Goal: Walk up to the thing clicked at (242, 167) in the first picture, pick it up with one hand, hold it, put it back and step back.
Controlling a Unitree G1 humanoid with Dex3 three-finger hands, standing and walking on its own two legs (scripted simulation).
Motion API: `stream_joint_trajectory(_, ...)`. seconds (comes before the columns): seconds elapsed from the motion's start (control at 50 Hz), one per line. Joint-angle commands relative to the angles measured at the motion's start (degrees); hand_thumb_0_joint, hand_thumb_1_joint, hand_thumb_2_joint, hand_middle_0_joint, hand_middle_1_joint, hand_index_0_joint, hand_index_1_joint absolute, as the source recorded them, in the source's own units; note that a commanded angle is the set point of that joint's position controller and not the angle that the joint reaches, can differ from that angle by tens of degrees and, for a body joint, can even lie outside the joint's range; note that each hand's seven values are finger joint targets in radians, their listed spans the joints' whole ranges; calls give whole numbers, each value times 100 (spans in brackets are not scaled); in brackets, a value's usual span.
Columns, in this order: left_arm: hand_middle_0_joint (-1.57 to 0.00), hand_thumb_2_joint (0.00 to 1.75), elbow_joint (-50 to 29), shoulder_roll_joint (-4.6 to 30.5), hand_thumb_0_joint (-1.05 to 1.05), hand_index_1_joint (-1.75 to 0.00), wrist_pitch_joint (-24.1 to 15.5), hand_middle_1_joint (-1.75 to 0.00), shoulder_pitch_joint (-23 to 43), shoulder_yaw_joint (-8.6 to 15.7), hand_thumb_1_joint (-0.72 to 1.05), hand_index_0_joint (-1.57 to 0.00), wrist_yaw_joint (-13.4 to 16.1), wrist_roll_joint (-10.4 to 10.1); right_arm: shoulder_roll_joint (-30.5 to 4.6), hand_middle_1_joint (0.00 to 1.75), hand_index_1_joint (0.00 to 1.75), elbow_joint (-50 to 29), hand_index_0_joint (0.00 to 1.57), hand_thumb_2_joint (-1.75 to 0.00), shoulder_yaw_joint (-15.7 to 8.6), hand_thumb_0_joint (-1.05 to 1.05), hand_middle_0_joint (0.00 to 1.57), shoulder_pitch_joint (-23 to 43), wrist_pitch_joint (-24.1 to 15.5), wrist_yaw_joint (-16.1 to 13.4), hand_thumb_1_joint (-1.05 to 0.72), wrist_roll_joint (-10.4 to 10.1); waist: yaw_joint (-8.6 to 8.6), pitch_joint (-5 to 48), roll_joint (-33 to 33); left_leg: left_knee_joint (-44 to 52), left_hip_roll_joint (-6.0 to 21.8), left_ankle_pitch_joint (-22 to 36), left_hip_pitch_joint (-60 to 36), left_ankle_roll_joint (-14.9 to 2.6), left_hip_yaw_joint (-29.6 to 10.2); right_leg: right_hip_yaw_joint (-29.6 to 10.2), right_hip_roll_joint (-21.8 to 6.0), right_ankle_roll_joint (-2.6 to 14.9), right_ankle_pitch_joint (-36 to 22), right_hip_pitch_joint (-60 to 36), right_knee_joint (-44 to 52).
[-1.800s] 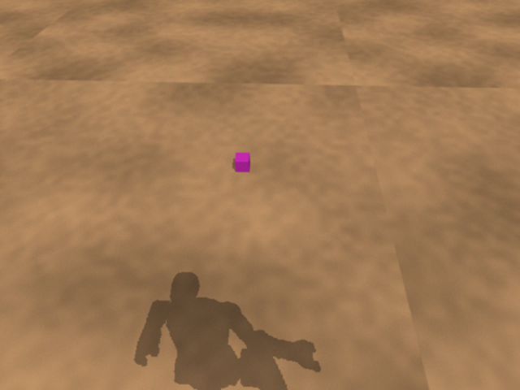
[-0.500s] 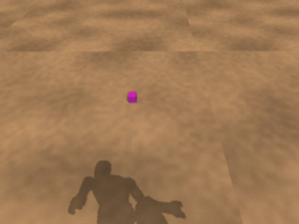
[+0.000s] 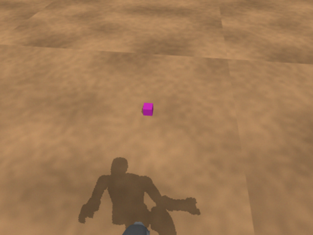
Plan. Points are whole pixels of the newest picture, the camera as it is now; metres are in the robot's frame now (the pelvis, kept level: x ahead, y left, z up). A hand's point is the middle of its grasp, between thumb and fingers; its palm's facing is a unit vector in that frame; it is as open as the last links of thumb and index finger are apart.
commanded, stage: walk up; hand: left
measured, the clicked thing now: (148, 109) +1.19 +0.23 -0.73
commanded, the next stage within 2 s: none
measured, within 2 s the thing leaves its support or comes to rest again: neither
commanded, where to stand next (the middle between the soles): +0.80 +0.01 m, yaw -3 degrees
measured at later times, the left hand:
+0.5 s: hand (94, 175) +0.32 +0.27 -0.13, palm faces -0.06 -0.89 -0.46, open 7.4 cm
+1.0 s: hand (102, 139) +0.48 +0.30 -0.16, palm faces -0.09 -0.93 -0.36, open 7.4 cm
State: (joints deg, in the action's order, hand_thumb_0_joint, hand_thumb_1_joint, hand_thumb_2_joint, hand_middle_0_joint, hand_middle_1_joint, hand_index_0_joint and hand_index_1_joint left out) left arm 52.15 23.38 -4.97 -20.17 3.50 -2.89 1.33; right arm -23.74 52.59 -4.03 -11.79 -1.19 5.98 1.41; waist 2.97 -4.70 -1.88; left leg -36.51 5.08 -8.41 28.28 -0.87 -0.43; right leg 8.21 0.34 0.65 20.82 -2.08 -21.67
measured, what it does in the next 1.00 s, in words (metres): walks ahead: left foot, then right foot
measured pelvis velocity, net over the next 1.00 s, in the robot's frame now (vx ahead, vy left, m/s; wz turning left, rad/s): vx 0.43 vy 0.02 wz -0.04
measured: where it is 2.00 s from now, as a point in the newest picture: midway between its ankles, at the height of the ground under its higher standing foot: (169, 161)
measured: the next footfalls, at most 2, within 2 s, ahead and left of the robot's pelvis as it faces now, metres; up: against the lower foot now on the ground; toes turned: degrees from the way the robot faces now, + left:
left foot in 0.06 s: +0.21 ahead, +0.14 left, +0.00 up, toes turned +4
right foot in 0.44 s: +0.34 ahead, -0.15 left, +0.00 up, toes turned -8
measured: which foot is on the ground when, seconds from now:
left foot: up 0.00-0.04, down 0.06-0.44, up 0.46-0.82, down 0.84-1.00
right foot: down 0.00-0.08, up 0.10-0.42, down 0.44-0.86, up 0.88-1.00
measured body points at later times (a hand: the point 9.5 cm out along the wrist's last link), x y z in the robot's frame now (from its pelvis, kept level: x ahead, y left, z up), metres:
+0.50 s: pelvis +0.23 -0.03 -0.02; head +0.23 -0.05 +0.43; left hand +0.32 +0.31 -0.10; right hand +0.27 -0.36 -0.14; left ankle +0.18 +0.12 -0.70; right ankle +0.31 -0.15 -0.73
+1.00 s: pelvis +0.43 +0.02 -0.01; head +0.45 +0.04 +0.44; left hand +0.49 +0.35 -0.13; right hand +0.52 -0.30 -0.09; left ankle +0.49 +0.12 -0.73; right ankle +0.40 -0.13 -0.67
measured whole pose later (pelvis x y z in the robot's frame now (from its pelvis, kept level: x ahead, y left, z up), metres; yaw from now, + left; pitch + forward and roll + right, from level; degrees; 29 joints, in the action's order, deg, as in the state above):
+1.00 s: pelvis +0.43 +0.02 -0.01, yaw -2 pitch -3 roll +0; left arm 51.3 25.8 -3.7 -19.1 1.7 -1.6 0.0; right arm -22.4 47.0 -3.0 -14.1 -4.6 3.4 -0.2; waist 0.6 -4.9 3.3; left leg -35.0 1.6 -14.2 17.9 -2.2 5.8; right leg -1.5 -2.8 2.5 22.3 24.0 -63.9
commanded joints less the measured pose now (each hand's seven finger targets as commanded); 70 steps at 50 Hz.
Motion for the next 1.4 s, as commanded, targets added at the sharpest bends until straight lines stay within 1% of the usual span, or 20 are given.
stream_joint_trajectory(0.0,-20,90,-543,1640,0,-30,-84,-30,199,405,90,-20,126,-84,-977,30,30,-624,20,-90,-354,0,20,145,-257,-90,-90,31,-324,162,363,675,-339,-86,-1264,-223,609,-549,-1331,869,-2789,767,-390)
stream_joint_trajectory(0.04,-20,90,-646,1123,0,-30,-28,-30,-251,195,90,-20,161,-139,-1531,30,30,-325,20,-90,-613,0,20,-1364,-317,-215,-90,192,-913,1143,-911,920,143,-982,-3599,-787,-385,-142,-653,448,-2407,2220,-3328)
stream_joint_trajectory(0.06,-20,90,-744,802,0,-30,-33,-30,-411,141,90,-20,161,-236,-1990,30,30,-511,20,-90,-720,0,20,-1612,-361,-304,-90,161,-960,1464,-1654,1613,1685,-1829,-4458,-1391,-3470,-505,392,175,410,3862,-4738)
stream_joint_trajectory(0.08,-20,90,-723,1432,0,-30,-19,-30,-54,249,90,-20,228,-195,-2117,30,30,-587,20,-90,-772,0,20,-1478,-357,-309,-90,-136,-1046,1611,-875,2077,2014,-1836,-4093,-1818,-4110,-1324,175,300,1109,3869,-5156)
stream_joint_trajectory(0.18,-20,90,-411,1220,0,-30,8,-30,-323,207,90,-20,77,-174,-1377,30,30,-848,20,-90,-376,0,20,-376,-407,-389,-90,-156,-334,313,-551,2024,1213,29,-1682,-1251,-904,-1302,-576,116,118,3048,-3983)
stream_joint_trajectory(0.38,-20,90,-205,1300,0,-30,-32,-30,-472,433,90,-20,-122,-18,-1384,30,30,-1164,20,-90,-324,0,20,262,-391,-257,-90,-96,202,320,-126,1180,633,-2532,-2,-800,-1,-293,-289,88,-1182,775,-1542)
stream_joint_trajectory(0.42,-20,90,-136,1870,0,-30,-144,-30,-1237,662,90,-20,27,25,-796,30,30,-1158,20,-90,-106,0,20,-138,-379,-262,-90,-77,596,560,1910,-1934,-274,-1979,1041,-390,761,-2145,-1127,500,1139,-346,-95)
stream_joint_trajectory(0.44,-20,90,-360,2217,0,-30,-219,-30,-1147,634,90,-20,96,-19,-761,30,30,-1179,20,-90,-58,0,20,-292,-328,-299,-90,-90,397,342,1929,-3039,-689,-2222,1670,-127,353,-4679,-2419,968,1742,-20,1090)
stream_joint_trajectory(0.46,-20,90,-486,2209,0,-30,-196,-30,-705,563,90,-20,103,-81,-1315,30,30,-1077,20,-90,-208,0,20,-65,-297,-366,-90,-72,241,67,1188,-3294,-309,-2124,1519,-112,-255,-5026,-2683,1406,1842,595,1177)
stream_joint_trajectory(0.58,-20,90,-649,1659,0,-30,-213,-30,-12,421,90,-20,148,-120,-1204,30,30,-538,20,-90,-236,0,20,-663,-224,-229,-90,-105,-171,132,1147,-1963,33,-993,557,42,-181,-1980,-1595,1166,-333,1233,728)
stream_joint_trajectory(0.74,-20,90,-759,1749,0,-30,-186,-30,-90,399,90,-20,145,-104,-986,30,30,-870,20,-90,-276,0,20,181,-279,-87,-90,-43,-30,159,886,7,-117,-286,-497,-42,425,-1164,-1520,1037,-1154,1374,235)
stream_joint_trajectory(0.8,-20,90,-822,1578,0,-30,-134,-30,150,278,90,-20,152,-74,-1211,30,30,-545,20,-90,-430,0,20,-871,-322,-158,-90,-34,-706,494,289,264,-387,-307,-2452,-172,568,-782,-1249,766,-1335,2391,-1082)
stream_joint_trajectory(0.82,-20,90,-836,1244,0,-30,-111,-30,-80,161,90,-20,152,-76,-1540,30,30,-393,20,-90,-554,0,20,-1526,-359,-229,-90,-4,-1001,859,-761,806,-38,-1348,-3312,-432,-151,-372,-780,570,-1415,2925,-2870)
stream_joint_trajectory(0.86,-20,90,-782,1424,0,-30,-40,-30,-174,170,90,-20,249,-135,-2219,30,30,-676,20,-90,-688,0,20,-1473,-391,-312,-90,-175,-879,834,-1006,2327,2063,-2699,-3068,-1439,-4012,-1170,-51,283,1053,4185,-4782)
stream_joint_trajectory(0.98,-20,90,-308,1275,0,-30,22,-30,-429,194,90,-20,110,-152,-1421,30,30,-851,20,-90,-348,0,20,-610,-467,-386,-90,-136,-319,209,-725,1998,1086,82,-1708,-1151,-899,-1120,-659,73,-195,3290,-3746)
stream_joint_trajectory(1.16,-20,90,-556,1042,0,-30,-4,-30,510,249,90,-20,-56,-86,-1524,30,30,-1023,20,-90,-356,0,20,-607,-413,-341,-90,-113,-440,92,-593,1871,901,-390,-1361,-1090,-352,-435,-426,65,-1070,2413,-1519)
stream_joint_trajectory(1.22,-20,90,-320,1208,0,-30,-83,-30,-122,362,90,-20,24,-59,-1293,30,30,-1121,20,-90,-246,0,20,-520,-335,-340,-90,-139,-11,484,59,664,656,-557,-754,-775,-69,-419,-136,150,-1109,757,-933)
stream_joint_trajectory(1.24,-20,90,-245,1431,0,-30,-125,-30,-599,455,90,-20,91,-44,-1034,30,30,-1119,20,-90,-139,0,20,-674,-335,-347,-90,-133,240,778,810,-602,274,-553,-393,-611,295,-881,-386,283,-504,-17,-452)
stream_joint_trajectory(1.28,-20,90,-411,2114,0,-30,-174,-30,-771,561,90,-20,176,-89,-1118,30,30,-1120,20,-90,-124,0,20,-765,-273,-396,-90,-102,257,739,1305,-2776,-501,-2286,1183,-167,167,-4577,-2579,1440,610,-387,691)
stream_joint_trajectory(1.38,-20,90,-667,1659,0,-30,-130,-30,113,391,90,-20,205,-136,-1243,30,30,-655,20,-90,-199,0,20,-977,-213,-346,-90,-132,-194,209,1011,-2047,51,-1528,395,-71,-245,-2314,-1737,1270,-487,1214,485)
